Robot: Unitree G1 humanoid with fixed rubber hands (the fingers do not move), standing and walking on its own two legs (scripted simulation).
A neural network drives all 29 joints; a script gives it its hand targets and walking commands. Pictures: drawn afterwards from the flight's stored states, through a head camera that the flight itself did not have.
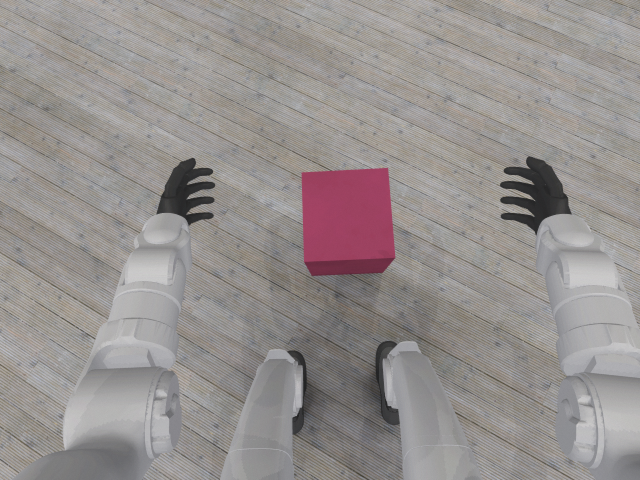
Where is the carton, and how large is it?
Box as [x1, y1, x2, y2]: [302, 168, 394, 275]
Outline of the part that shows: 387,168 302,172 304,262 312,275 382,272 394,258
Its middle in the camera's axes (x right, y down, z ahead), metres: +0.06 -0.03 +0.99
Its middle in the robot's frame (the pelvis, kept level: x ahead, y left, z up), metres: +0.51 -0.02 -0.57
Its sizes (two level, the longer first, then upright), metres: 0.210 0.200 0.250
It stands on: the floor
